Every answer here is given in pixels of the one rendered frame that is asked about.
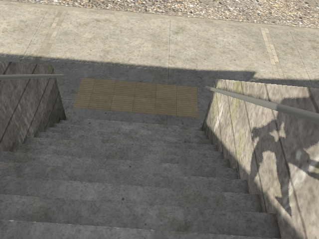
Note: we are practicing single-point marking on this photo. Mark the stairs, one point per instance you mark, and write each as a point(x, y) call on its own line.
point(111, 179)

